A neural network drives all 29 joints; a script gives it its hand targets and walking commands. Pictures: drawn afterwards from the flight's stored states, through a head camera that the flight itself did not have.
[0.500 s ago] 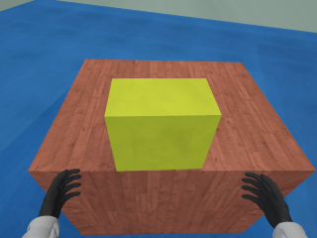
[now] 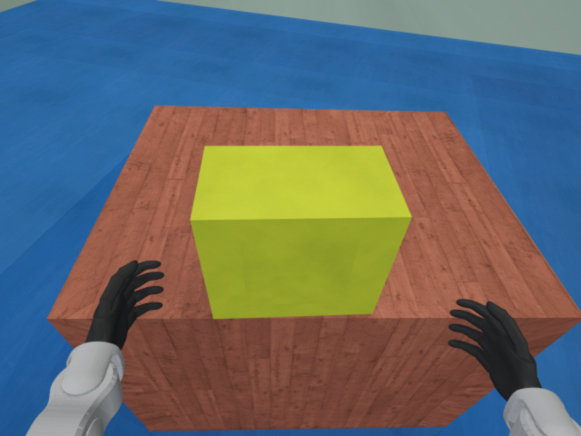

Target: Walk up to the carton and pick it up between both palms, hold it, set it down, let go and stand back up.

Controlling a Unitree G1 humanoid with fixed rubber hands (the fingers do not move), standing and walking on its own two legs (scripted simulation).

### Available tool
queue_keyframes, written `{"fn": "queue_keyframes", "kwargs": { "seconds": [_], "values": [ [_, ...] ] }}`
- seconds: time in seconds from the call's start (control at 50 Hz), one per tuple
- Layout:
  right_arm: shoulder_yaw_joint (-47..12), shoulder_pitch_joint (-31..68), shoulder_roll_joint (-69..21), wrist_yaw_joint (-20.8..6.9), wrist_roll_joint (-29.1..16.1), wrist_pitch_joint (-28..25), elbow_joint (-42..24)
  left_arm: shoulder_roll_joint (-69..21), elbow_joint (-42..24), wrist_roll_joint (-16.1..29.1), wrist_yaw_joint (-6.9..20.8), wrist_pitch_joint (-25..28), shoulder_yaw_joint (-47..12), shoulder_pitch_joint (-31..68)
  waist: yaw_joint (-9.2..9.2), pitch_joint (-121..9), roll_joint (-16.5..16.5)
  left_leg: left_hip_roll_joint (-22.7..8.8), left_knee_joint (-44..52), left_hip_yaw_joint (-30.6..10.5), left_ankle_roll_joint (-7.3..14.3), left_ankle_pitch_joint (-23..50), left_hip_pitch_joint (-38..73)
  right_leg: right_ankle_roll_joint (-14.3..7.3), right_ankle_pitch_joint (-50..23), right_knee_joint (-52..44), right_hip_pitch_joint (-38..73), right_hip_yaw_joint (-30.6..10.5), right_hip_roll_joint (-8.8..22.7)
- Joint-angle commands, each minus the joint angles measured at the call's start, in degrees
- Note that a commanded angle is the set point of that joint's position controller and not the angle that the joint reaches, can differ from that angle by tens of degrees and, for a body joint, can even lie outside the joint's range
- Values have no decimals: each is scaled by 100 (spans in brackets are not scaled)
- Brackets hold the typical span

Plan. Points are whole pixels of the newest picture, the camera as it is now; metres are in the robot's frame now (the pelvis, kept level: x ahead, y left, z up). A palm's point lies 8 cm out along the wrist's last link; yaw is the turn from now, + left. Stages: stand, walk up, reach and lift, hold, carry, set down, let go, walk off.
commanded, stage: reach and lift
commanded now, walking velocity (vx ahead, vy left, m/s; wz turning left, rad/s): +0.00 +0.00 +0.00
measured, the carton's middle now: (294, 235) +0.44 -0.01 +0.04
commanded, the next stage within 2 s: none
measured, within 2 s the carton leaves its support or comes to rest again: neither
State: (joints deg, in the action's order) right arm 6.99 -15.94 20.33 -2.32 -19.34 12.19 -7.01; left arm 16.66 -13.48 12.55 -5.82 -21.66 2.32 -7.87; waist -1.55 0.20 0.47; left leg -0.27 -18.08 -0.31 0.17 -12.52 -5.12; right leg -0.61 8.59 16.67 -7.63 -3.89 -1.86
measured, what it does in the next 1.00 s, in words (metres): stands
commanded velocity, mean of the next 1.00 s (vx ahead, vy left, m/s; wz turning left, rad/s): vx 0.00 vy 0.00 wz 0.00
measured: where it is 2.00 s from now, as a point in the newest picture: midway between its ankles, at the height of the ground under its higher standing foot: outside the picture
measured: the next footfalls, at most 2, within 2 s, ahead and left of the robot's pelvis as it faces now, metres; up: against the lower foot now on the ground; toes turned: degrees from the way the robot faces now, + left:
none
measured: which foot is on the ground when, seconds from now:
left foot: down 0.00-1.00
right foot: down 0.00-1.00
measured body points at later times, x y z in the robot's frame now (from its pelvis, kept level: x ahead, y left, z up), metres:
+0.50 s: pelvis +0.01 +0.00 +0.00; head +0.01 +0.01 +0.45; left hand +0.34 +0.22 +0.12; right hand +0.31 -0.25 +0.13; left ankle -0.03 +0.12 -0.75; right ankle +0.00 -0.12 -0.75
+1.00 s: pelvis +0.00 +0.00 +0.00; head +0.01 +0.01 +0.45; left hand +0.41 +0.23 +0.15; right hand +0.39 -0.26 +0.17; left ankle -0.03 +0.12 -0.75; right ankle +0.00 -0.12 -0.75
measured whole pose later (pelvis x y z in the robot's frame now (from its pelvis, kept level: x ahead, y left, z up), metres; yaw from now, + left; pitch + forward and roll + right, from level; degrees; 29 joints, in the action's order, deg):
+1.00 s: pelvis +0.00 +0.00 +0.00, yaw +0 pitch +1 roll -1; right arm 3.9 32.9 27.8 -2.9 -24.2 23.4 24.0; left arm 20.8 23.9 12.5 -3.4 -35.8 8.0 37.7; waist -1.5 -1.2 0.5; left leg -0.3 -18.1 -0.3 0.2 -12.6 -6.4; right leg -0.5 8.6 16.7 -8.9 -3.9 -1.9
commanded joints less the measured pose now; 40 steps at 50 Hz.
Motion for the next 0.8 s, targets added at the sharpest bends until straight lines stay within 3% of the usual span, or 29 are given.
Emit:
{"fn": "queue_keyframes", "kwargs": {
  "seconds": [0.0,0.02,0.04,0.06,0.08,0.14,0.18,0.2,0.26,0.3,0.42,0.48,0.52,0.54,0.56,0.6,0.64,0.66,0.68,0.7,0.72,0.74,0.76,0.78],
  "values": [
    [537,2333,1533,73,-252,138,-1219,911,-213,122,59,-511,914,2218,432,-528,-24,69,437,265,-105,943,-228,-95,-685,-131,400,-119,116],
    [577,3001,1594,82,-235,211,-1092,986,-81,228,71,-567,897,2983,396,-685,-65,103,394,257,-73,691,-507,-110,-459,-66,407,-148,127],
    [464,2580,1565,54,-277,242,-1152,943,-294,201,63,-590,1041,2555,464,-814,78,66,362,249,-89,1133,-335,-91,-850,-15,528,-155,90],
    [552,2751,1785,33,-354,260,-1118,966,-472,150,27,-619,1050,2670,444,-961,-129,42,319,220,-155,1391,-268,-127,-1123,74,580,-88,27],
    [582,2679,1793,33,-351,326,-843,954,-617,91,23,-631,1059,2772,314,-1104,-133,62,264,212,-199,1532,-88,-137,-1236,70,609,-72,31],
    [326,2780,1754,65,-458,419,-520,1137,-514,-11,97,-697,1361,2936,386,-1463,-149,147,92,243,-184,2027,-114,-67,-1951,156,913,-194,38],
    [328,3192,1849,57,-539,443,-465,1092,-848,38,108,-706,1268,3206,289,-1760,-210,133,24,185,-255,2375,-40,-35,-2378,259,953,-156,2],
    [284,2926,1852,82,-565,458,-256,1050,-718,25,155,-721,1343,2978,277,-1787,-164,144,-8,214,-270,2641,110,-19,-2656,241,974,-145,-3],
    [257,3283,1968,67,-646,500,-195,1011,-988,-23,185,-789,1306,3176,224,-1753,-419,122,-81,150,-364,3076,197,-66,-2937,222,893,-88,-88],
    [205,3617,2044,111,-683,550,-76,1123,-510,-80,294,-918,1420,3409,218,-1668,-255,194,-41,177,-291,2746,29,12,-3010,177,935,-163,2],
    [354,4701,2173,63,-641,771,741,1117,13,-155,322,-1224,1341,4538,134,-1230,-534,71,126,107,-307,2131,66,-112,-1902,30,381,-40,-86],
    [345,5062,2257,27,-649,847,929,1218,550,-138,321,-1368,1381,4806,144,-1332,-290,89,165,136,-233,1762,-170,-74,-1886,11,601,-74,-33],
    [367,5453,2296,-14,-650,827,997,1398,484,-45,265,-1310,1380,5358,94,-1748,-198,72,203,108,-181,1584,-306,-49,-1748,85,680,-55,-52],
    [279,5651,2248,-34,-681,873,1273,1431,960,-74,274,-1325,1392,5531,135,-1620,-81,92,218,105,-116,1442,-450,-17,-1754,118,598,-82,-4],
    [183,5806,2169,-63,-785,843,1113,1403,829,5,260,-1277,1295,5573,138,-1849,-127,108,157,111,-140,1709,-416,-36,-1947,144,634,-79,-12],
    [280,6058,2297,-98,-683,829,1585,1560,957,-88,210,-1228,1324,5987,98,-2048,-297,65,174,91,-164,1502,-416,-68,-1697,180,610,-28,-42],
    [219,6454,2314,-149,-658,844,1880,1602,1454,-12,172,-1213,1252,6322,150,-2045,-134,67,187,118,-110,1298,-708,-55,-1545,228,679,-9,-19],
    [306,6479,2304,-149,-609,804,1831,1544,1283,-3,161,-1181,1156,6282,21,-2316,-219,55,149,127,-151,1421,-529,-38,-1839,225,744,21,-49],
    [256,6499,2314,-141,-659,801,1893,1558,1445,-70,178,-1175,1137,6349,103,-2224,-168,45,143,71,-140,1524,-569,-60,-1920,253,700,-1,-47],
    [227,6569,2382,-125,-632,738,1768,1596,1255,-34,164,-1163,1109,6426,34,-2545,-298,31,37,93,-196,1880,-352,-56,-2324,328,790,66,-79],
    [252,6672,2474,-102,-620,723,1833,1664,1159,16,179,-1187,1151,6516,24,-2619,-212,54,-52,70,-236,2164,-273,-27,-2611,347,800,58,-98],
    [140,6768,2333,-52,-607,776,2223,1557,1734,11,245,-1220,1019,6580,-50,-2367,-123,93,-14,102,-195,1901,-470,8,-2632,325,875,18,-56],
    [44,7012,2355,-31,-641,770,2218,1684,1966,-11,254,-1200,1160,6721,89,-2320,-26,103,23,114,-150,1901,-597,14,-2675,311,941,-42,-39],
    [12,7146,2327,-62,-679,834,2539,1628,2106,-83,261,-1174,1092,6887,85,-2118,-232,77,63,118,-192,1844,-597,-7,-2434,300,795,4,-57]
  ]
}}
